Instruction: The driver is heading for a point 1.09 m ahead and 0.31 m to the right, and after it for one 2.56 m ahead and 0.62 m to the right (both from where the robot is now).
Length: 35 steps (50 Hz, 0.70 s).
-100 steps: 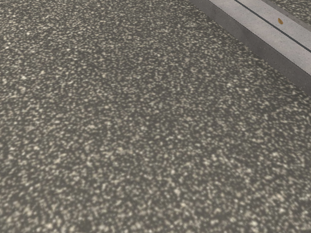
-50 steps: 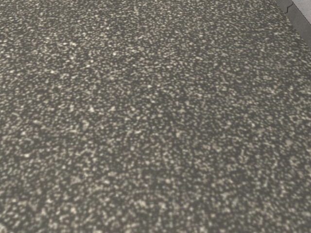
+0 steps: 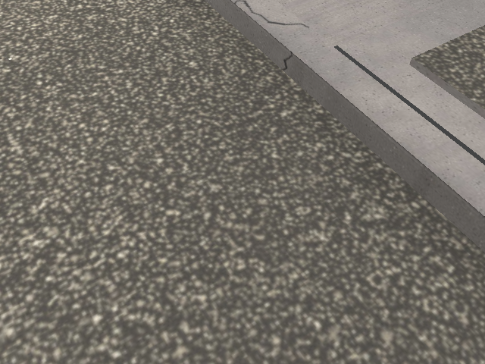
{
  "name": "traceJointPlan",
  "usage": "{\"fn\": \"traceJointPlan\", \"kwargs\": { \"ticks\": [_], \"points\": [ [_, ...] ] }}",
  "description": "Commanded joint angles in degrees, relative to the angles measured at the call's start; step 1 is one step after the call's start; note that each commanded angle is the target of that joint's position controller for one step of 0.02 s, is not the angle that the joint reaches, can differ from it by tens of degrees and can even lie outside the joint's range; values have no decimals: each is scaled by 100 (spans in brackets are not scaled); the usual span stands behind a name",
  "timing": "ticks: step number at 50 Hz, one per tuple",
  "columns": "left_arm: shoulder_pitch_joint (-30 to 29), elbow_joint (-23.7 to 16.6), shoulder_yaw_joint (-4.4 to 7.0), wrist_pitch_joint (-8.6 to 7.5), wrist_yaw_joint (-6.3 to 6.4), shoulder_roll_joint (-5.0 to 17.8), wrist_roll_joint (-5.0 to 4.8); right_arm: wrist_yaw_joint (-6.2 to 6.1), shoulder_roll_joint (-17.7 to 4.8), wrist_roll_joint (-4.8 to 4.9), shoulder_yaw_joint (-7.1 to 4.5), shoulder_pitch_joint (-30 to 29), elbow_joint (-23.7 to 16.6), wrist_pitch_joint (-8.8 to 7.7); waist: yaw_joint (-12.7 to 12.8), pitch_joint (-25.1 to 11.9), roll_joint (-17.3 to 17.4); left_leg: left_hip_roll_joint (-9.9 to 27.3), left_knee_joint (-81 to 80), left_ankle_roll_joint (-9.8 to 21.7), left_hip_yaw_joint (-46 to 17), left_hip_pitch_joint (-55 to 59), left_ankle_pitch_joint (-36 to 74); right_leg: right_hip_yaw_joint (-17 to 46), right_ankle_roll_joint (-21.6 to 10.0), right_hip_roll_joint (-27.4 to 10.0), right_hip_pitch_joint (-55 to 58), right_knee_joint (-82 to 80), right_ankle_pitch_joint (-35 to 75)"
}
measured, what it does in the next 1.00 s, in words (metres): walks ahead, turning right: right foot, then left foot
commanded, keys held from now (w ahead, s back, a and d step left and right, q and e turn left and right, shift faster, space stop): e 0.64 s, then no key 0.04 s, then w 0.32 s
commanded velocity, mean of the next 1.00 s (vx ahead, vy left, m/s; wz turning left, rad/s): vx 0.14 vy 0.00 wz -0.49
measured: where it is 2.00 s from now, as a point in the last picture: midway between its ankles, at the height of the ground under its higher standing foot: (348, 304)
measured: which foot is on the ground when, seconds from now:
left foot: down 0.00-0.28, up 0.30-0.66, down 0.68-1.00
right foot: up 0.00-0.26, down 0.28-0.68, up 0.70-1.00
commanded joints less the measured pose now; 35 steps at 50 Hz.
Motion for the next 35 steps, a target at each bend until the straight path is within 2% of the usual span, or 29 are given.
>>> {"fn": "traceJointPlan", "kwargs": {
  "ticks": [1, 4, 6, 9, 11, 12, 13, 14, 15, 16, 17, 18, 19, 20, 22, 25, 30, 31, 33, 34, 35],
  "points": [
    [40, -526, 61, 63, -6, 157, 4, -45, -885, 16, -241, -183, -202, -19, 85, -321, 1030, 1615, -879, 1065, -853, 736, 3563, 4, 169, -350, -648, -538, 382],
    [-156, -590, 31, 77, -100, 120, 29, -129, -1027, 72, -289, -335, -125, 106, 46, -558, 920, 1563, -943, 1015, -263, 771, 3450, -157, 128, -377, -228, -1482, 1450],
    [-424, -667, 37, 60, -185, 128, 40, -157, -1062, 113, -290, -361, -52, 163, -31, -555, 877, 1499, -900, 901, 69, 768, 3214, -283, 30, -327, 87, -2085, 1921],
    [-752, -853, 104, 82, -298, 259, 47, -138, -1202, 213, -335, -274, 64, 219, -104, -490, 851, 1608, -608, 784, 199, 1024, 2924, -390, -152, -261, 272, -2694, 1811],
    [-727, -936, 176, 110, -336, 373, 55, -130, -1294, 300, -376, -296, 91, 258, -28, -483, 866, 1684, -143, 677, 225, 1174, 3035, -510, -332, -145, 465, -3085, 1484],
    [-496, -900, 228, 112, -332, 432, 66, -137, -1289, 342, -380, -357, 89, 273, 130, -562, 809, 1583, 338, 548, 357, 1136, 3227, -628, -461, 5, 867, -3513, 1657],
    [-19, -770, 340, 101, -275, 635, 86, -130, -1149, 324, -346, -223, 129, 275, 322, -801, 555, 1286, 1211, 328, 556, 887, 3102, -653, -656, 215, 1672, -3960, 2218],
    [432, -788, 506, 106, -138, 1236, 102, -102, -969, 116, -271, 53, 62, 254, 433, -1213, -479, 838, 2741, -126, 750, -236, 1360, 676, -1126, -718, 2998, -4050, 4741],
    [235, -977, 500, 86, -73, 1685, 200, -47, -582, -154, -96, 393, -144, 239, 28, -1752, -1542, -105, 4613, -539, 350, -2062, -3084, 2944, -2484, -2188, 4147, -3914, 6141],
    [268, -1026, 396, 44, -121, 1202, 181, -2, -948, -10, -164, 92, -49, 256, 445, -2302, -721, 26, 5085, -498, -710, -2139, -2894, 2961, -2563, -2107, 3941, -4196, 5111],
    [-56, -1024, 326, -4, -141, 1013, 143, -3, -1048, 149, -189, -198, -134, 299, 342, -1730, -432, 189, 5032, -417, -725, -2329, -2456, 2382, -2244, -1818, 3472, -4279, 4466],
    [-295, -983, 291, -3, -124, 851, 47, -61, -987, 112, -187, -252, -90, 345, 203, -1312, -81, 338, 4637, -406, -703, -2341, -2058, 1990, -1874, -1473, 2968, -4378, 3737],
    [-508, -1011, 259, 38, -88, 780, 15, -129, -1021, 39, -205, -336, -87, 398, 115, -1055, -48, 404, 4246, -432, -708, -2190, -1768, 1818, -1689, -1286, 2471, -4497, 3263],
    [-685, -1049, 251, 75, -54, 805, 65, -142, -1016, 31, -211, -302, -90, 448, -34, -942, -187, 353, 4015, -463, -650, -1801, -1541, 1656, -1624, -1101, 1939, -4607, 3133],
    [-796, -1076, 271, 113, 0, 832, 156, -148, -871, 43, -177, -154, -44, 479, -124, -974, -356, 181, 3487, -549, -566, -1419, -1348, 1530, -1616, -928, 1597, -4658, 3152],
    [-743, -1026, 309, 145, 81, 880, 105, -150, -715, 43, -111, -246, -62, 487, -47, -1077, -395, 85, 2668, -618, -640, -1099, -1060, 1607, -1567, -820, 1482, -4606, 2666],
    [-727, -1001, 317, 229, 68, 874, 87, -64, -765, 94, -137, -413, -180, 450, 81, -962, -642, -68, 1661, -506, -717, -686, -912, 2220, -1411, -758, 1405, -4563, 1618],
    [-746, -1001, 312, 245, 62, 862, 68, -41, -768, 99, -150, -367, -187, 425, 56, -933, -672, -88, 1339, -446, -705, -552, -856, 2335, -1357, -733, 1423, -4497, 1591],
    [-827, -992, 273, 288, 81, 763, 4, 0, -773, 77, -196, 13, -82, 380, -165, -914, -627, -12, 169, -249, -572, 168, -143, 2261, -1070, -513, 1229, -4178, 1437],
    [-578, -946, 200, 288, 91, 522, 23, -21, -1082, -23, -274, 153, -92, 385, -94, -940, -117, 766, -332, 34, -1194, 656, -33, 1882, -735, -166, 817, -3561, 728],
    [-463, -1067, 146, 253, 86, 303, 28, -44, -1590, -157, -380, 101, -80, 441, 147, -696, 1562, 1841, -828, 796, -2633, 845, -233, 648, -374, 832, -321, -2481, -745]
  ]
}}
